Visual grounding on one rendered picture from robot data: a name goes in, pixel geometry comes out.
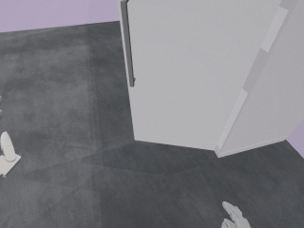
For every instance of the fridge door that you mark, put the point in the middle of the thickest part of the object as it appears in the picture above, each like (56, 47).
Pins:
(190, 61)

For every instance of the right robot hand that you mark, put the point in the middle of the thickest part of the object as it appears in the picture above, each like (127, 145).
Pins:
(236, 215)

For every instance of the left robot hand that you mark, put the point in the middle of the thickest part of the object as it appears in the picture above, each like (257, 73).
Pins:
(9, 160)

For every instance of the handle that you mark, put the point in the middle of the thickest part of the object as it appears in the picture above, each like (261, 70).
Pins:
(127, 42)

